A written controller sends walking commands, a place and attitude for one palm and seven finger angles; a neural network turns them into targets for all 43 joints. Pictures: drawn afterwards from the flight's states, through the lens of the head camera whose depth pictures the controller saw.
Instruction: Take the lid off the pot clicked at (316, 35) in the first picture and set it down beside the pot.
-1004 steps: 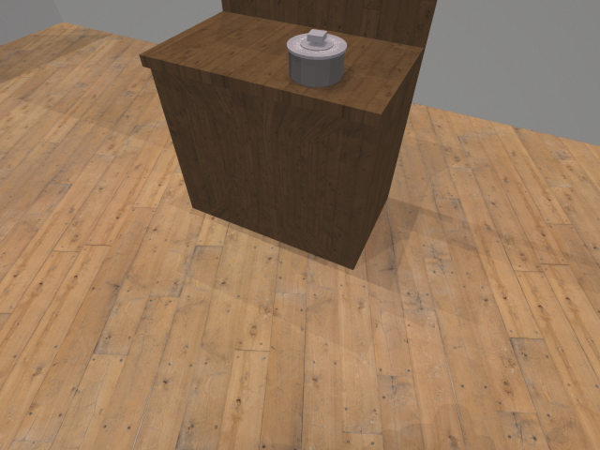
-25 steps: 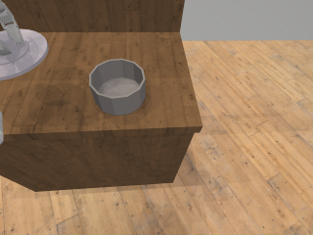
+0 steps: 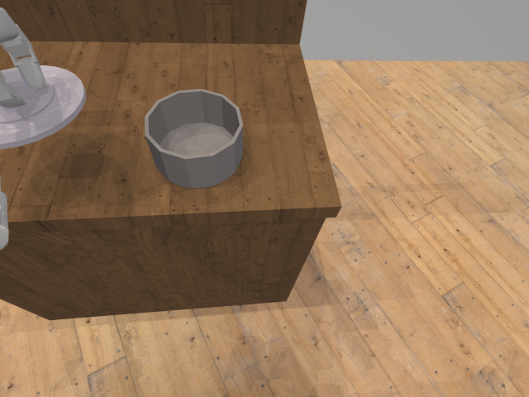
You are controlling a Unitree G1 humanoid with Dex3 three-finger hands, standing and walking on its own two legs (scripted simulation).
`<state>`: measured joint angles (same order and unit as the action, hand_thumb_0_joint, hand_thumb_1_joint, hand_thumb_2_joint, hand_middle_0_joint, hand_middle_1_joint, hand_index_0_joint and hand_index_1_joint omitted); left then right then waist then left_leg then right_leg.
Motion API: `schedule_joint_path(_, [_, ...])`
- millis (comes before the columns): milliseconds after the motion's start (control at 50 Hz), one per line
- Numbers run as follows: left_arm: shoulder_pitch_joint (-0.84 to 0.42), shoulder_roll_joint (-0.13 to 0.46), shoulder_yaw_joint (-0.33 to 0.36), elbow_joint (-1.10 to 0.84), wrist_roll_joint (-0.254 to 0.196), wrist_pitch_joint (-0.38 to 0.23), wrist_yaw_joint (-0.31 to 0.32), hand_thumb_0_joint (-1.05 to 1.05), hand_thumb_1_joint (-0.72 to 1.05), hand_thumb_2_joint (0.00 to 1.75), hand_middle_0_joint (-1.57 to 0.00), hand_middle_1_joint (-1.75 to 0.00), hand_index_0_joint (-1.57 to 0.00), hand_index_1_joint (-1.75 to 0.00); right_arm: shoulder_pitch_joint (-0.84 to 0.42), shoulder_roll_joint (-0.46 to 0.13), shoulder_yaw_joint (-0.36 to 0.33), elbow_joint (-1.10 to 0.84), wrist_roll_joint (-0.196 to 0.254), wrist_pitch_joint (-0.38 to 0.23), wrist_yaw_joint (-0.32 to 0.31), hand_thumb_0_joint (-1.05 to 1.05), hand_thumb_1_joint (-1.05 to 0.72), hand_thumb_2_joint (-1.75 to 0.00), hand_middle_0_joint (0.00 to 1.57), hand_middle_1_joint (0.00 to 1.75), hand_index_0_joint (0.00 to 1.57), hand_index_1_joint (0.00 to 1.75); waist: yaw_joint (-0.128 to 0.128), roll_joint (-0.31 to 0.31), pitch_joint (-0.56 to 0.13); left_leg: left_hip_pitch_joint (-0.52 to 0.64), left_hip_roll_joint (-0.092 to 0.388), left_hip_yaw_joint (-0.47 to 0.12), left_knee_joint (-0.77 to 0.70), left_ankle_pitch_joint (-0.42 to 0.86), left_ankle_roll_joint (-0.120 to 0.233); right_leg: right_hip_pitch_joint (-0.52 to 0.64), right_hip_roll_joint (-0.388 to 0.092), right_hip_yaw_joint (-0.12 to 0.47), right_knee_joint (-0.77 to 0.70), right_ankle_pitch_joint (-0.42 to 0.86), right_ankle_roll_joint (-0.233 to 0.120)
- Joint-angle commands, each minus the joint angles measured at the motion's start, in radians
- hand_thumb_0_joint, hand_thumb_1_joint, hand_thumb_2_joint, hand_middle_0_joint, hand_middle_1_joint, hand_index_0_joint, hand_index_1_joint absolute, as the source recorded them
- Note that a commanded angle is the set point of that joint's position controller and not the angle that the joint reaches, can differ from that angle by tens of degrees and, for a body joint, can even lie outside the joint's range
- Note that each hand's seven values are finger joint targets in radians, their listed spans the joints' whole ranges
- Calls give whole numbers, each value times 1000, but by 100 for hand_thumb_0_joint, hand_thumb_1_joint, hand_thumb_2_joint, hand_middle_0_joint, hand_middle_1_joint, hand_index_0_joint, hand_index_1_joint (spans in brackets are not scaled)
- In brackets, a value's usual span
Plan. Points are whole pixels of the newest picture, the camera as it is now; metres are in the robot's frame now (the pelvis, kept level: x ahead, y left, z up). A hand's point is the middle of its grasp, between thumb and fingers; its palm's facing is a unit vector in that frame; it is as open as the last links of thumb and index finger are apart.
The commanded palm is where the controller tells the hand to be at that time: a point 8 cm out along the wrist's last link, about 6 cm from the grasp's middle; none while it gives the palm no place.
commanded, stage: lower the lid onto the table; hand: left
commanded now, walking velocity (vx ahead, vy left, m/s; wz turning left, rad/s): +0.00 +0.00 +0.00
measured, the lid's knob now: (6, 86) +0.53 +0.31 +0.16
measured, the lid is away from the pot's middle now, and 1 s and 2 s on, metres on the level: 0.24 0.23 0.25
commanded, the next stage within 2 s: open the fingers wide in 1.84 s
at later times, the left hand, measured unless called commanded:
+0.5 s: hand (6, 103) +0.50 +0.30 +0.15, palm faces -0.43 -0.17 -0.89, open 6.4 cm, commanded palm +0.55 +0.29 +0.22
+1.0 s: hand (26, 119) +0.50 +0.29 +0.12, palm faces -0.45 -0.16 -0.88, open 6.4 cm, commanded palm +0.56 +0.30 +0.19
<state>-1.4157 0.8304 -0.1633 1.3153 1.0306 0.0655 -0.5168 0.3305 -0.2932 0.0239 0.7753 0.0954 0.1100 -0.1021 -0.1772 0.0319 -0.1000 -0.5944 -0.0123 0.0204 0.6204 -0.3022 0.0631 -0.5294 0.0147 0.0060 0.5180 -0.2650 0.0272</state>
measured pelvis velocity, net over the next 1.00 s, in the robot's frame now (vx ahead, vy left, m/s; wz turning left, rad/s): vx -0.01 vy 0.00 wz -0.02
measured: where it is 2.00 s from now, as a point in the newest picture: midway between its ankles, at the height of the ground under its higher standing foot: outside the picture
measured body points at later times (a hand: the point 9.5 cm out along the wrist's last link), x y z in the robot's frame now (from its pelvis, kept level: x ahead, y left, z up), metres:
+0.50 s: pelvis +0.00 +0.00 -0.01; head +0.09 +0.02 +0.43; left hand +0.52 +0.31 +0.20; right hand -0.03 -0.28 -0.12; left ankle -0.01 +0.07 -0.73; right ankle -0.02 -0.14 -0.73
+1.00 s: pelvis -0.01 +0.00 -0.01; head +0.09 +0.03 +0.42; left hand +0.52 +0.30 +0.17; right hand -0.05 -0.28 -0.12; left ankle -0.01 +0.07 -0.73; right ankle -0.02 -0.14 -0.73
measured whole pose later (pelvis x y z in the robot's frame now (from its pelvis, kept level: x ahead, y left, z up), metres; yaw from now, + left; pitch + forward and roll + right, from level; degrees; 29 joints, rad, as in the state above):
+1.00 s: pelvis -0.01 +0.00 -0.01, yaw -1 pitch +18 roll -4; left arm -1.32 0.87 -0.10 1.33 1.04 -0.03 -0.46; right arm 0.36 -0.28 0.03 0.75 0.09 0.14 -0.12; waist -0.21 0.03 -0.11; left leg -0.71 0.01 0.03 0.74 -0.35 0.07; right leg -0.64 0.04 0.01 0.62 -0.29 0.03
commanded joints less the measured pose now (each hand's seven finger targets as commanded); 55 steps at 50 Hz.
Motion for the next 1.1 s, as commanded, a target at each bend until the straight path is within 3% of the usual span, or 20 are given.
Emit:
schedule_joint_path(0, [-544,216,23,-214,-6,-11,55,0,64,98,-71,-108,-89,-115,128,-187,-56,-42,0,-7,-19,0,-90,-90,20,30,20,30,4,159,-472,501,14,-52,19,623,-23,-6,56,-61,-15,285,-37])
schedule_joint_path(20, [-584,271,60,-238,7,-12,60,0,64,98,-71,-108,-89,-115,128,-193,-60,-39,-6,-2,-17,0,-90,-90,20,30,20,30,-1,144,-495,489,20,-54,20,591,-18,4,53,-50,-17,288,-31])
schedule_joint_path(100, [-574,205,17,-273,-7,-22,60,0,64,98,-71,-108,-89,-115,133,-186,-62,-43,-3,-1,-17,0,-90,-90,20,30,20,30,6,212,-513,548,22,-60,33,697,-33,-29,58,-62,-7,296,-39])
schedule_joint_path(140, [-549,282,82,-226,15,-22,67,0,64,98,-71,-108,-89,-115,145,-189,-64,-41,-9,4,-15,0,-90,-90,20,30,20,30,2,162,-499,505,19,-61,43,650,-22,-19,61,-55,-5,295,-35])
schedule_joint_path(180, [-510,246,50,-171,8,-19,64,0,64,98,-71,-108,-89,-115,144,-190,-61,-45,-4,9,-15,0,-90,-90,20,30,20,30,-8,122,-432,435,13,-49,31,547,-14,-22,58,-58,-8,271,-35])
schedule_joint_path(200, [-512,214,25,-211,-10,-25,61,0,64,98,-71,-108,-89,-115,135,-190,-58,-43,0,11,-17,0,-90,-90,20,30,20,30,0,156,-449,459,17,-44,27,589,-20,-18,57,-63,-2,281,-38])
schedule_joint_path(220, [-570,276,70,-270,7,-28,71,0,64,98,-71,-108,-89,-115,140,-194,-64,-47,-7,15,-13,0,-90,-90,20,30,20,30,4,192,-502,490,23,-57,35,604,-25,-23,56,-52,-2,279,-36])
schedule_joint_path(300, [-495,268,62,-208,-1,-36,72,0,64,98,-71,-108,-89,-115,145,-188,-55,-49,0,15,-22,0,-90,-90,20,30,20,30,-2,140,-466,442,14,-44,41,572,-15,-7,60,-59,5,283,-37])
schedule_joint_path(340, [-547,251,47,-236,5,-36,77,0,64,98,-71,-108,-89,-115,149,-189,-62,-48,-4,17,-19,0,-90,-90,20,30,20,30,-10,186,-479,464,18,-53,42,558,-15,-40,59,-54,2,267,-37])
schedule_joint_path(380, [-529,290,78,-232,7,-39,80,0,64,98,-71,-108,-89,-115,156,-191,-62,-48,-6,16,-20,0,-90,-90,20,30,20,30,-9,170,-479,457,19,-56,46,544,-14,-35,61,-54,3,260,-36])
schedule_joint_path(560, [-530,200,23,-232,-11,-51,81,0,64,98,-71,-108,-89,-115,161,-191,-61,-40,-7,12,-25,0,-90,-90,20,30,20,30,-25,200,-454,476,30,-71,54,529,-24,-122,64,-66,12,205,-38])
schedule_joint_path(620, [-527,261,71,-250,-8,-63,87,0,64,98,-71,-108,-89,-115,164,-192,-63,-41,-8,12,-30,0,-90,-90,20,30,20,30,-20,177,-508,473,29,-63,69,545,-19,-87,64,-57,24,234,-33])
schedule_joint_path(700, [-498,230,47,-238,-17,-78,90,0,64,98,-71,-108,-89,-115,158,-188,-55,-43,-4,11,-36,0,-90,-90,20,30,20,30,-15,188,-471,435,24,-55,66,509,-18,-95,64,-66,35,214,-40])
schedule_joint_path(720, [-514,291,88,-246,0,-79,98,0,64,98,-71,-108,-89,-115,165,-194,-60,-42,-9,14,-34,0,-90,-90,20,30,20,30,-17,188,-492,433,27,-55,72,488,-17,-90,65,-56,35,218,-36])
schedule_joint_path(800, [-488,263,67,-246,-5,-92,100,0,64,98,-71,-108,-89,-115,164,-186,-53,-50,-4,15,-39,0,-90,-90,20,30,20,30,-13,189,-497,430,25,-54,83,536,-21,-88,67,-65,51,234,-38])
schedule_joint_path(880, [-474,307,96,-213,11,-92,105,0,64,98,-71,-108,-89,-115,174,-191,-57,-55,-7,22,-37,0,-90,-90,20,30,20,30,-24,174,-479,383,22,-46,90,471,-13,-86,67,-55,52,235,-36])
schedule_joint_path(920, [-473,351,124,-241,14,-99,110,0,64,98,-71,-108,-89,-115,179,-192,-57,-56,-8,25,-39,0,-90,-90,20,30,20,30,-16,178,-522,392,24,-45,98,503,-14,-67,68,-51,61,256,-33])
schedule_joint_path(1000, [-430,288,86,-215,-1,-102,106,0,64,98,-71,-108,-89,-115,180,-187,-52,-56,-3,26,-41,0,-90,-90,20,30,20,30,-18,199,-477,400,25,-46,107,555,-18,-112,72,-65,66,245,-37])
schedule_joint_path(1020, [-464,329,110,-237,11,-102,111,0,64,98,-71,-108,-89,-115,188,-194,-59,-52,-9,31,-37,0,-90,-90,20,30,20,30,-21,213,-507,412,32,-54,109,529,-22,-120,72,-56,64,231,-34])
schedule_joint_path(1080, [-455,326,119,-245,9,-105,112,0,64,98,-71,-108,-89,-115,200,-190,-63,-53,-13,30,-37,0,-90,-90,20,30,20,30,-26,210,-514,426,31,-58,119,553,-19,-122,74,-60,65,244,-36])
